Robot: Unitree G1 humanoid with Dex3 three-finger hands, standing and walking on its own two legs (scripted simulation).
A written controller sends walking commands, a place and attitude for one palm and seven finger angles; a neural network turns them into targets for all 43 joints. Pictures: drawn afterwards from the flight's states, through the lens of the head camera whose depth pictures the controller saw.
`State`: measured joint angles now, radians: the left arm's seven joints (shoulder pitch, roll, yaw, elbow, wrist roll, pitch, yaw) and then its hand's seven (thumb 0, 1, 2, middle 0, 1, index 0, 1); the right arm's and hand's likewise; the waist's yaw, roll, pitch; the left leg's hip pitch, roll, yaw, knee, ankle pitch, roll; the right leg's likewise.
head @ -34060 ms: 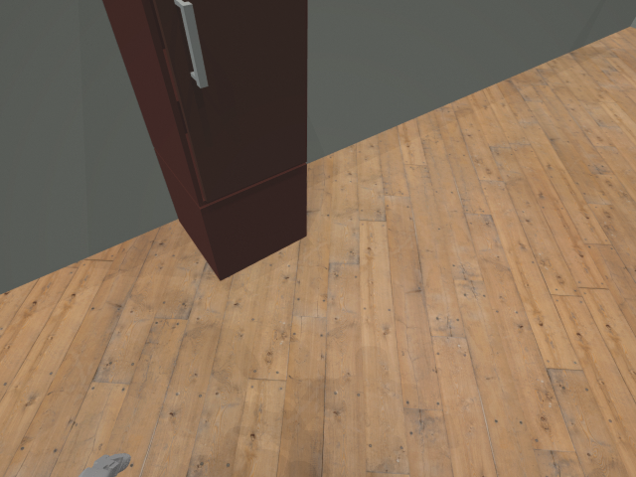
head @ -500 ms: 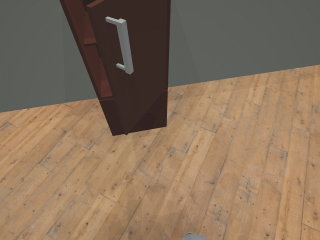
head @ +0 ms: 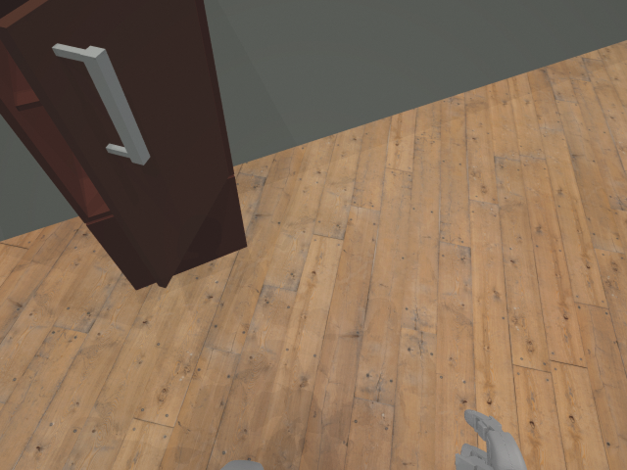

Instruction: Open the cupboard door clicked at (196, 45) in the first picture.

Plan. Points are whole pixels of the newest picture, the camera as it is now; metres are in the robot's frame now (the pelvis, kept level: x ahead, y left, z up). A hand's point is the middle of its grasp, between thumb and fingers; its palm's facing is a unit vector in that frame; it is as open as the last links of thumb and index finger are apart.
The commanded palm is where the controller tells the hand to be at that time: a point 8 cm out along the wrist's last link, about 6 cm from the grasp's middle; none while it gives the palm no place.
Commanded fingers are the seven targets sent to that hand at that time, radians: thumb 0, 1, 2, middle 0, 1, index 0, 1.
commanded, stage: walk to a spot facing it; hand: left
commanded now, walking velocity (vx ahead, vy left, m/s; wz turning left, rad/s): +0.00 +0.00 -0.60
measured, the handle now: (106, 109) +0.51 +0.34 +0.13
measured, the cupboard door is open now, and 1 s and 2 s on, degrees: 47 47 47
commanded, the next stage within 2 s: none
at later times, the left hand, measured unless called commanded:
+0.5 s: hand (217, 438) +0.16 +0.15 -0.16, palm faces -0.33 -0.90 -0.27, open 7.4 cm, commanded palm none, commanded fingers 0.00 0.90 0.90 -0.20 -0.30 -0.20 -0.30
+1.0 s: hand (329, 335) +0.33 +0.00 -0.16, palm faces -0.67 -0.73 -0.14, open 7.4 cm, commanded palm none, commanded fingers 0.00 0.90 0.90 -0.20 -0.30 -0.20 -0.30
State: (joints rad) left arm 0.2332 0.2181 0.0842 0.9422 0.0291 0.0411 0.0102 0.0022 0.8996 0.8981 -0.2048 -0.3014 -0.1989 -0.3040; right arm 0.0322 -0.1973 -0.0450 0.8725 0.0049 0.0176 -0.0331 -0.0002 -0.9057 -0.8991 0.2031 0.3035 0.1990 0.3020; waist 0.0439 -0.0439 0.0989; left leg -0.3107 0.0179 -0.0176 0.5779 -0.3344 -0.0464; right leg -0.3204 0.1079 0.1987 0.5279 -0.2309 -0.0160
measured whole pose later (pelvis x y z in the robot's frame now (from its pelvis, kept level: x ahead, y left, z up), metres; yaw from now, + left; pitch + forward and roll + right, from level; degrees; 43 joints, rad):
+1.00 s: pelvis +0.12 -0.06 +0.01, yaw -39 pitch +1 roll -1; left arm 0.08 0.22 0.07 0.92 0.04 0.04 -0.07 0.01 0.91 0.90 -0.20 -0.30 -0.19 -0.30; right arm 0.48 -0.15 -0.01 1.02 -0.04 -0.06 -0.03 0.00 -0.90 -0.90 0.20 0.30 0.20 0.30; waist -0.05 -0.03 0.08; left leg 0.00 0.11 0.29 0.34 -0.34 -0.04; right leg -0.63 -0.07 -0.08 0.90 -0.17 0.00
